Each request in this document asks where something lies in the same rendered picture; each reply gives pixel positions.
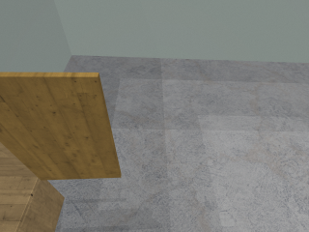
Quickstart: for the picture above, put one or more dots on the cupboard door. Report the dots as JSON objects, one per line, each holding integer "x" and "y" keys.
{"x": 57, "y": 124}

